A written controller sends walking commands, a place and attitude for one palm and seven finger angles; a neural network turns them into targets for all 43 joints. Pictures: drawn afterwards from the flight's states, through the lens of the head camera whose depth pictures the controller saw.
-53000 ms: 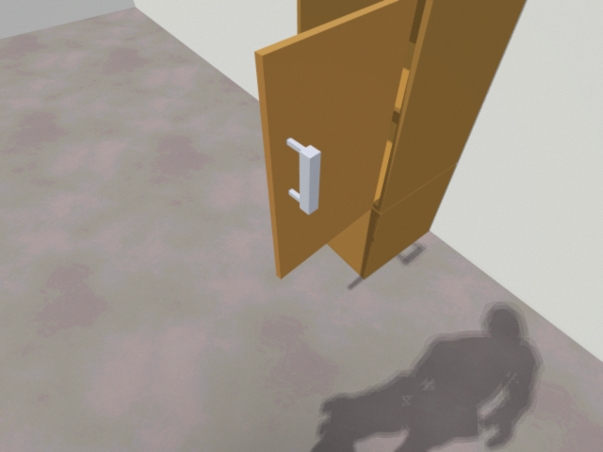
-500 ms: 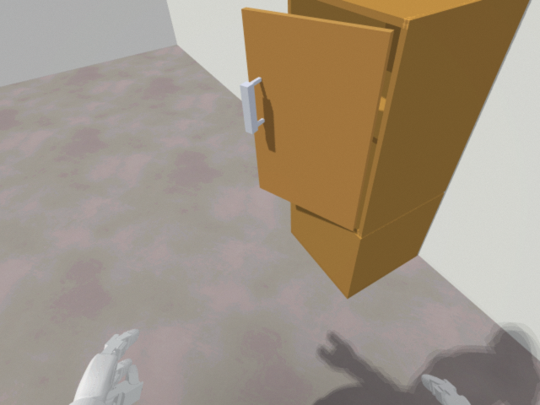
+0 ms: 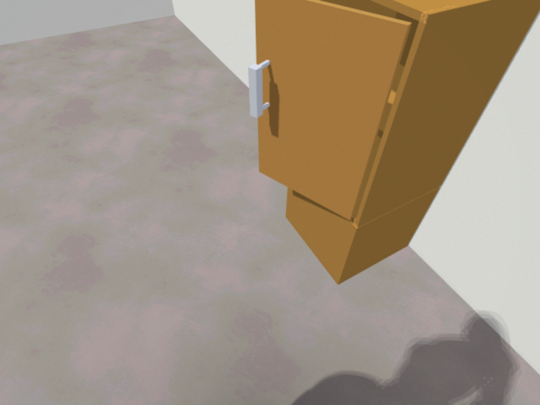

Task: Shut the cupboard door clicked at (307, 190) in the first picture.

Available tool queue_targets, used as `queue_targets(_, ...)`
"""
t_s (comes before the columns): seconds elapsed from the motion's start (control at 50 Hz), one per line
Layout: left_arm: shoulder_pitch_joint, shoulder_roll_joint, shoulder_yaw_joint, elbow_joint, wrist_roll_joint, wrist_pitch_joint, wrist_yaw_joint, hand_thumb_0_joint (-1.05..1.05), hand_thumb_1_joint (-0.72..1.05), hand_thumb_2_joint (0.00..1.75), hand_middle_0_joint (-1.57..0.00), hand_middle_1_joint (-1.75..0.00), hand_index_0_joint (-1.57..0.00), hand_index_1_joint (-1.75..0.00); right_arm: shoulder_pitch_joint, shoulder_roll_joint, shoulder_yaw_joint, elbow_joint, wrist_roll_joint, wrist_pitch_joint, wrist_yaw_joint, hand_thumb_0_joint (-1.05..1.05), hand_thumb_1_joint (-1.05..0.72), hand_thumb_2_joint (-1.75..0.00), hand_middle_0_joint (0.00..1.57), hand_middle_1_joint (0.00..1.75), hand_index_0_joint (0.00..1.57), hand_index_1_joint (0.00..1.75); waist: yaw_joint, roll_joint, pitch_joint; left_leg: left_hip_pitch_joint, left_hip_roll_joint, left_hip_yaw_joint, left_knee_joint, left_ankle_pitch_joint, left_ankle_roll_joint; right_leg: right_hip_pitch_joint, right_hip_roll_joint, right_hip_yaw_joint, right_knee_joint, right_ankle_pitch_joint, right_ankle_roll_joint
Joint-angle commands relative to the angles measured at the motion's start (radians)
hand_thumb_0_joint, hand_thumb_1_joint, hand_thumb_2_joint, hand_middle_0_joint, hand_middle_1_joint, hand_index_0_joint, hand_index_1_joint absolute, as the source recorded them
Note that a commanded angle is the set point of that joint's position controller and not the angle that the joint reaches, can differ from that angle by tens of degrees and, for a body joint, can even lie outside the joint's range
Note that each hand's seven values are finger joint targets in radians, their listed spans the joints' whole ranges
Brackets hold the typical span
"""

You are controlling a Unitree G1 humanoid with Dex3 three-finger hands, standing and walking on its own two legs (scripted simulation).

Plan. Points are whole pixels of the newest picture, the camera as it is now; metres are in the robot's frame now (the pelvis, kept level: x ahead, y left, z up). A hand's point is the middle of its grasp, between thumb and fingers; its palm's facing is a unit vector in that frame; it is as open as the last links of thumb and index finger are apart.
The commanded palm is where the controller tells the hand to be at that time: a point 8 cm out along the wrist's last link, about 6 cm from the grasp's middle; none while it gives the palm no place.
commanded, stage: let the arm hang, fingers relaxed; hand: left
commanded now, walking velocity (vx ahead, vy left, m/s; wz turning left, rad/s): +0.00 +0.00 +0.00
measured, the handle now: (261, 88) +0.90 +0.08 +0.01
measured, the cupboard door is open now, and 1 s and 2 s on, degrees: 23 23 23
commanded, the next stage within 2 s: look to check the result in 0.42 s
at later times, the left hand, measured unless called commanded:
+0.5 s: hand out of the picture +0.00 +0.18 -0.17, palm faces +0.00 -0.98 -0.21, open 7.3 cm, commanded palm none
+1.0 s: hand out of the picture +0.04 +0.19 -0.17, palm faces -0.01 -0.97 -0.25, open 7.4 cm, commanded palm none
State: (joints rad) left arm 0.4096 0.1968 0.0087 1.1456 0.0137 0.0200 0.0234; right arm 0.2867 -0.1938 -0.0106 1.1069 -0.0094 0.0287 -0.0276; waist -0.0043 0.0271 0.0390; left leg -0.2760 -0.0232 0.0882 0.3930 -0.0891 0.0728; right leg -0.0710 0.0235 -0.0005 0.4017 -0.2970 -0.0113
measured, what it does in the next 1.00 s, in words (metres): stands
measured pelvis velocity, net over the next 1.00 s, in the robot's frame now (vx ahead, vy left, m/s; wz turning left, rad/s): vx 0.03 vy -0.02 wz -0.01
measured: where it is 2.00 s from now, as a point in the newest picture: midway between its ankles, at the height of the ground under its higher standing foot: outside the picture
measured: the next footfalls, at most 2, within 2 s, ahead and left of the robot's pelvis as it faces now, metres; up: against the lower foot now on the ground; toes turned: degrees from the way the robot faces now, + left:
right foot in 1.96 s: +0.14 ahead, -0.14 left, +0.00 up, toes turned +25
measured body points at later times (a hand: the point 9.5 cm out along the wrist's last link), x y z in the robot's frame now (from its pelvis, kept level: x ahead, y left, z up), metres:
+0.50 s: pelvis +0.00 -0.01 +0.00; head +0.00 +0.00 +0.45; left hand +0.00 +0.23 -0.16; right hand +0.01 -0.27 -0.15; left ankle +0.08 +0.07 -0.74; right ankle -0.05 -0.12 -0.74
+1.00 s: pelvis +0.03 -0.02 +0.00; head +0.04 -0.02 +0.45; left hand +0.04 +0.24 -0.15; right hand +0.06 -0.28 -0.15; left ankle +0.08 +0.07 -0.74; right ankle -0.05 -0.12 -0.74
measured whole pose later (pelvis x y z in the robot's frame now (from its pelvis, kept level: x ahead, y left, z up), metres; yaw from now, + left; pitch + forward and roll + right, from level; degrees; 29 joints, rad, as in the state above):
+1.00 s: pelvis +0.03 -0.02 +0.00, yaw +0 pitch -2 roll +0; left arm 0.24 0.23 0.00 1.14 0.01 -0.01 0.02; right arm 0.18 -0.23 -0.01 1.14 -0.01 0.01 -0.03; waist -0.01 0.00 0.04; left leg -0.22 -0.02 0.09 0.36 -0.11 0.05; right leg 0.01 0.03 0.01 0.31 -0.29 -0.03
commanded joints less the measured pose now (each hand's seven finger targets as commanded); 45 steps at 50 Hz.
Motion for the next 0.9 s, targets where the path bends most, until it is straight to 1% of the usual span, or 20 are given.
queue_targets(0.0, 0.035, 0.101, 0.012, -0.022, 0.004, -0.023, 0.012, 0.0, 0.9, 0.9, -0.2, -0.3, -0.2, -0.3, 0.02, -0.148, -0.032, -0.029, -0.005, -0.019, -0.007, 0.0, -0.9, -0.9, 0.2, 0.3, 0.2, 0.3, -0.006, -0.059, 0.06, 0.111, 0.148, -0.202, -0.13, -0.252, -0.019, -0.212, -0.09, 0.094, -0.114, -0.072, -0.051)
queue_targets(0.06, 0.03, 0.105, 0.015, -0.021, 0.008, -0.02, 0.013, 0.0, 0.9, 0.9, -0.2, -0.3, -0.2, -0.3, 0.013, -0.152, -0.036, -0.023, -0.007, -0.019, -0.007, 0.0, -0.9, -0.9, 0.2, 0.3, 0.2, 0.3, -0.004, -0.035, 0.079, 0.088, 0.151, -0.218, -0.163, -0.306, -0.02, -0.217, -0.081, 0.092, -0.1, -0.083, -0.047)
queue_targets(0.08, 0.037, 0.112, 0.017, -0.021, 0.009, -0.022, 0.013, 0.0, 0.9, 0.9, -0.2, -0.3, -0.2, -0.3, 0.01, -0.157, -0.038, -0.025, -0.005, -0.02, -0.006, 0.0, -0.9, -0.9, 0.2, 0.3, 0.2, 0.3, 0.002, -0.042, 0.075, 0.082, 0.152, -0.213, -0.159, -0.297, -0.017, -0.207, -0.083, 0.088, -0.105, -0.072, -0.048)
queue_targets(0.16, 0.018, 0.112, 0.018, -0.024, 0.01, -0.021, 0.012, 0.0, 0.9, 0.9, -0.2, -0.3, -0.2, -0.3, -0.006, -0.151, -0.039, -0.024, -0.008, -0.021, -0.004, 0.0, -0.9, -0.9, 0.2, 0.3, 0.2, 0.3, 0.001, -0.025, 0.082, 0.077, 0.145, -0.21, -0.17, -0.305, -0.023, -0.215, -0.084, 0.09, -0.105, -0.076, -0.044)
queue_targets(0.18, 0.021, 0.12, 0.02, -0.026, 0.011, -0.024, 0.012, 0.0, 0.9, 0.9, -0.2, -0.3, -0.2, -0.3, -0.006, -0.155, -0.041, -0.029, -0.006, -0.022, -0.004, 0.0, -0.9, -0.9, 0.2, 0.3, 0.2, 0.3, 0.003, -0.025, 0.061, 0.091, 0.142, -0.204, -0.159, -0.278, -0.023, -0.206, -0.087, 0.092, -0.11, -0.062, -0.046)
queue_targets(0.26, -0.013, 0.127, 0.02, -0.034, 0.009, -0.027, 0.01, 0.0, 0.9, 0.9, -0.2, -0.3, -0.2, -0.3, -0.017, -0.155, -0.039, -0.026, -0.007, -0.026, -0.003, 0.0, -0.9, -0.9, 0.2, 0.3, 0.2, 0.3, -0.004, -0.015, 0.062, 0.1, 0.14, -0.2, -0.156, -0.253, -0.027, -0.208, -0.093, 0.098, -0.119, -0.049, -0.046)
queue_targets(0.28, -0.014, 0.136, 0.023, -0.036, 0.01, -0.03, 0.01, 0.0, 0.9, 0.9, -0.2, -0.3, -0.2, -0.3, -0.016, -0.164, -0.041, -0.03, -0.005, -0.029, -0.003, 0.0, -0.9, -0.9, 0.2, 0.3, 0.2, 0.3, -0.002, -0.018, 0.048, 0.113, 0.14, -0.198, -0.147, -0.223, -0.026, -0.196, -0.094, 0.098, -0.12, -0.027, -0.047)
queue_targets(0.38, -0.047, 0.147, 0.023, -0.038, 0.008, -0.035, 0.009, 0.0, 0.9, 0.9, -0.2, -0.3, -0.2, -0.3, -0.026, -0.172, -0.039, -0.027, -0.004, -0.034, -0.004, 0.0, -0.9, -0.9, 0.2, 0.3, 0.2, 0.3, -0.006, -0.02, 0.033, 0.143, 0.141, -0.185, -0.124, -0.148, -0.028, -0.183, -0.103, 0.102, -0.134, 0.006, -0.048)
queue_targets(0.46, -0.062, 0.151, 0.022, -0.034, 0.005, -0.033, 0.008, 0.0, 0.9, 0.9, -0.2, -0.3, -0.2, -0.3, -0.039, -0.174, -0.035, -0.023, -0.005, -0.034, -0.004, 0.0, -0.9, -0.9, 0.2, 0.3, 0.2, 0.3, -0.007, 0.001, 0.049, 0.14, 0.139, -0.185, -0.129, -0.152, -0.032, -0.176, -0.107, 0.105, -0.143, 0.005, -0.047)
queue_targets(0.5, -0.066, 0.155, 0.022, -0.031, 0.005, -0.034, 0.008, 0.0, 0.9, 0.9, -0.2, -0.3, -0.2, -0.3, -0.04, -0.175, -0.034, -0.022, -0.004, -0.035, -0.005, 0.0, -0.9, -0.9, 0.2, 0.3, 0.2, 0.3, -0.008, -0.019, 0.034, 0.156, 0.14, -0.181, -0.116, -0.116, -0.031, -0.169, -0.111, 0.105, -0.147, 0.021, -0.048)
queue_targets(0.54, -0.078, 0.158, 0.021, -0.03, 0.004, -0.034, 0.008, 0.0, 0.9, 0.9, -0.2, -0.3, -0.2, -0.3, -0.041, -0.18, -0.033, -0.019, -0.004, -0.034, -0.005, 0.0, -0.9, -0.9, 0.2, 0.3, 0.2, 0.3, -0.01, -0.02, 0.043, 0.156, 0.14, -0.18, -0.113, -0.109, -0.033, -0.167, -0.111, 0.106, -0.152, 0.019, -0.047)
queue_targets(0.58, -0.076, 0.166, 0.022, -0.032, 0.004, -0.036, 0.008, 0.0, 0.9, 0.9, -0.2, -0.3, -0.2, -0.3, -0.045, -0.189, -0.033, -0.021, -0.002, -0.035, -0.005, 0.0, -0.9, -0.9, 0.2, 0.3, 0.2, 0.3, -0.007, -0.024, 0.031, 0.169, 0.142, -0.178, -0.103, -0.073, -0.03, -0.16, -0.114, 0.108, -0.156, 0.038, -0.047)
queue_targets(0.64, -0.09, 0.168, 0.02, -0.028, 0.003, -0.034, 0.008, 0.0, 0.9, 0.9, -0.2, -0.3, -0.2, -0.3, -0.049, -0.191, -0.031, -0.016, -0.003, -0.035, -0.005, 0.0, -0.9, -0.9, 0.2, 0.3, 0.2, 0.3, -0.01, -0.026, 0.027, 0.172, 0.145, -0.179, -0.107, -0.067, -0.032, -0.148, -0.114, 0.105, -0.153, 0.04, -0.046)
queue_targets(0.66, -0.09, 0.168, 0.021, -0.028, 0.002, -0.035, 0.007, 0.0, 0.9, 0.9, -0.2, -0.3, -0.2, -0.3, -0.052, -0.193, -0.031, -0.014, -0.003, -0.036, -0.005, 0.0, -0.9, -0.9, 0.2, 0.3, 0.2, 0.3, -0.009, -0.023, 0.014, 0.178, 0.145, -0.18, -0.103, -0.055, -0.031, -0.14, -0.115, 0.106, -0.153, 0.05, -0.046)
queue_targets(0.68, -0.086, 0.176, 0.022, -0.03, 0.003, -0.037, 0.008, 0.0, 0.9, 0.9, -0.2, -0.3, -0.2, -0.3, -0.055, -0.198, -0.031, -0.016, 0.0, -0.037, -0.005, 0.0, -0.9, -0.9, 0.2, 0.3, 0.2, 0.3, -0.005, -0.037, 0.002, 0.189, 0.146, -0.175, -0.09, -0.016, -0.029, -0.131, -0.117, 0.103, -0.156, 0.075, -0.045)
queue_targets(0.78, -0.098, 0.177, 0.018, -0.026, 0.002, -0.041, 0.011, 0.0, 0.9, 0.9, -0.2, -0.3, -0.2, -0.3, -0.067, -0.195, -0.028, -0.01, 0.0, -0.038, -0.005, 0.0, -0.9, -0.9, 0.2, 0.3, 0.2, 0.3, -0.007, -0.058, 0.004, 0.203, 0.148, -0.164, -0.064, 0.065, -0.028, -0.118, -0.126, 0.104, -0.165, 0.149, -0.04)
queue_targets(0.82, -0.11, 0.175, 0.018, -0.025, 0.001, -0.038, 0.012, 0.0, 0.9, 0.9, -0.2, -0.3, -0.2, -0.3, -0.067, -0.19, -0.025, -0.006, -0.002, -0.038, -0.006, 0.0, -0.9, -0.9, 0.2, 0.3, 0.2, 0.3, -0.01, -0.036, 0.006, 0.2, 0.147, -0.164, -0.069, 0.065, -0.03, -0.108, -0.126, 0.104, -0.162, 0.149, -0.04)
queue_targets(0.84, -0.112, 0.174, 0.016, -0.025, 0.0, -0.037, 0.012, 0.0, 0.9, 0.9, -0.2, -0.3, -0.2, -0.3, -0.07, -0.193, -0.024, -0.004, -0.002, -0.036, -0.005, 0.0, -0.9, -0.9, 0.2, 0.3, 0.2, 0.3, -0.01, -0.039, 0.022, 0.192, 0.147, -0.167, -0.077, 0.048, -0.032, -0.112, -0.124, 0.102, -0.164, 0.129, -0.039)
queue_targets(0.86, -0.107, 0.173, 0.017, -0.025, 0.001, -0.037, 0.011, 0.0, 0.9, 0.9, -0.2, -0.3, -0.2, -0.3, -0.073, -0.192, -0.023, -0.005, -0.002, -0.037, -0.005, 0.0, -0.9, -0.9, 0.2, 0.3, 0.2, 0.3, -0.007, -0.029, 0.013, 0.198, 0.148, -0.163, -0.075, 0.049, -0.032, -0.108, -0.127, 0.101, -0.167, 0.131, -0.038)
queue_targets(0.88, -0.103, 0.178, 0.017, -0.026, 0.002, -0.039, 0.012, 0.0, 0.9, 0.9, -0.2, -0.3, -0.2, -0.3, -0.077, -0.194, -0.024, -0.007, 0.0, -0.037, -0.005, 0.0, -0.9, -0.9, 0.2, 0.3, 0.2, 0.3, -0.006, -0.039, 0.008, 0.203, 0.147, -0.164, -0.067, 0.067, -0.031, -0.107, -0.126, 0.105, -0.168, 0.153, -0.038)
